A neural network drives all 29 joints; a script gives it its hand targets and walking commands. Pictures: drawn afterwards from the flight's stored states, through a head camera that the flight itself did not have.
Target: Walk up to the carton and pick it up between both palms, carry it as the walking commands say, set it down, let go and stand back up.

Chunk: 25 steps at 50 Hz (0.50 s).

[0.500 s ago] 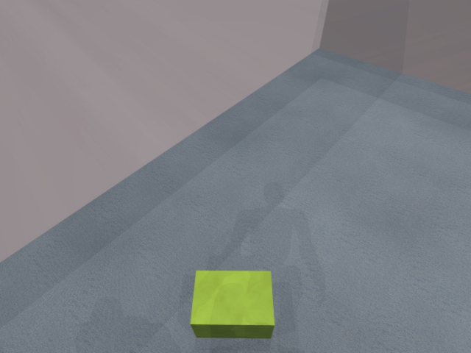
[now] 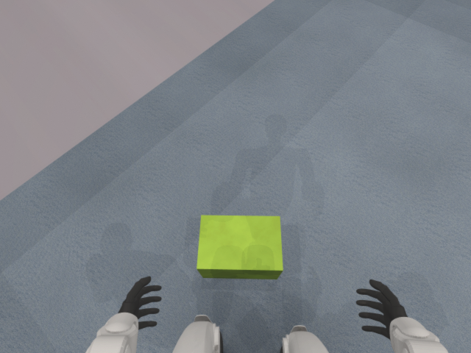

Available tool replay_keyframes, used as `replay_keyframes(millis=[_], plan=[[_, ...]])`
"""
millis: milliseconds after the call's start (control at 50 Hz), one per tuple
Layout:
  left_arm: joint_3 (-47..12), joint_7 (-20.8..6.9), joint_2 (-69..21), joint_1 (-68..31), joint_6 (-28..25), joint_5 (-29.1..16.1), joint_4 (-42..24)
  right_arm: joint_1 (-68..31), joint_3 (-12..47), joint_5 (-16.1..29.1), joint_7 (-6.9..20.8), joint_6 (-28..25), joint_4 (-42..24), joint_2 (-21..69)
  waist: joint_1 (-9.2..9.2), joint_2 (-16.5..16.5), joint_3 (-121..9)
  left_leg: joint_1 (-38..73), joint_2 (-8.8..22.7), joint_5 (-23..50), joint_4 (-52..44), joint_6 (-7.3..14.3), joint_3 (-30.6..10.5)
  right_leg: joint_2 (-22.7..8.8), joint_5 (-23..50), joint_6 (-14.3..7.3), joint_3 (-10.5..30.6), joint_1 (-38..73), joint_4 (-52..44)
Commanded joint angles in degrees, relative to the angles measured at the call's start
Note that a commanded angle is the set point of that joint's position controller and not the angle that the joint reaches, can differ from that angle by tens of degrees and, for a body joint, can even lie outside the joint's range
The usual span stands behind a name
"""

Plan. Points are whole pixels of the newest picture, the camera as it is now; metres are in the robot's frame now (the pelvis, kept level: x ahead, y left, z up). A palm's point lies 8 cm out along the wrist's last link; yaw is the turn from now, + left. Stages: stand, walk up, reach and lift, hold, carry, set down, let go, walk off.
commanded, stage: reach and lift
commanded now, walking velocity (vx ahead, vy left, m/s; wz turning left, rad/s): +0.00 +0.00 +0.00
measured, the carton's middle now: (240, 248) +0.45 +0.02 -0.63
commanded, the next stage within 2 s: none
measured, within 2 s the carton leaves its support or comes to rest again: neither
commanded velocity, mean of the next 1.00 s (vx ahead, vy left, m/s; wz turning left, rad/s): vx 0.00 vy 0.00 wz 0.00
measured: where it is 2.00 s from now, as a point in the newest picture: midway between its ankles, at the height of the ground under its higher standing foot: outside the picture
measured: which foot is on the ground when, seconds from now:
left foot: down 0.00-1.00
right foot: down 0.00-1.00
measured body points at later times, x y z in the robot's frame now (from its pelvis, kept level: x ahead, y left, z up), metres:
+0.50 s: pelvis -0.07 -0.01 -0.04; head +0.12 +0.00 +0.36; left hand +0.31 +0.23 -0.14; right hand +0.29 -0.24 -0.14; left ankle +0.04 +0.12 -0.69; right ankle +0.00 -0.15 -0.69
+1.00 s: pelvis -0.05 +0.00 -0.07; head +0.24 +0.02 +0.27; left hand +0.47 +0.24 -0.17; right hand +0.44 -0.24 -0.16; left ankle +0.04 +0.12 -0.69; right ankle +0.00 -0.15 -0.69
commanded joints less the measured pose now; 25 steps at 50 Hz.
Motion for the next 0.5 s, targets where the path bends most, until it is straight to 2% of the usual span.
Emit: replay_keyframes(millis=[0, 80, 200, 320, 420, 480], plan=[[1.5, -0.1, 4.4, -1.6, -0.4, -0.4, -5.5, -1.3, -2.2, 0.8, -0.1, -0.1, -5.6, -6.9, -0.51, 0.5, -21.9, 23.2, -4.1, 22.2, -1.5, -1.3, -1.4, 5.3, 19.5, -1.9, -4.2, -2.6, -3.5], [3.3, -0.8, 6.3, -7.1, 0.3, -0.3, -4.5, -6.2, -2.0, 1.8, -0.8, 0.7, -6.3, -6.0, -0.20, -1.1, -19.3, 18.5, -4.5, 11.9, -1.6, -0.6, -0.7, 4.4, 12.4, -1.8, -3.9, -3.6, -3.2], [4.7, -2.3, 10.2, -24.0, 1.2, -0.7, -0.7, -19.1, -2.9, 3.7, -2.2, 1.8, -4.7, -5.9, -1.57, -0.2, -17.5, 14.7, -4.6, 0.3, 0.0, -0.4, -0.2, 3.5, 0.4, -1.8, -4.7, -8.7, -2.4], [5.9, -3.6, 13.2, -37.0, 1.8, -1.2, 8.0, -31.9, -3.8, 4.8, -3.7, 2.7, 0.0, -6.1, -1.32, -0.3, -20.2, 10.3, -4.6, -2.0, 1.9, -0.2, 0.7, 3.4, -2.8, -1.6, -5.3, -11.2, -1.9], [7.9, -4.3, 16.1, -46.5, -0.4, -1.1, 13.9, -41.0, -5.6, 5.5, -5.0, 1.6, 4.3, -5.8, -1.04, -0.1, -24.8, 6.3, -4.6, -2.1, 3.5, 0.1, 1.2, 3.6, -3.0, -1.0, -5.7, -12.5, -0.7], [8.6, -4.4, 17.3, -52.1, -2.1, -1.0, 15.7, -45.5, -7.1, 5.5, -5.6, 0.0, 6.4, -6.5, -1.52, 0.8, -28.7, 5.5, -4.6, -1.2, 4.4, -0.2, 0.8, 3.9, -1.7, -1.0, -5.8, -13.9, 0.3]])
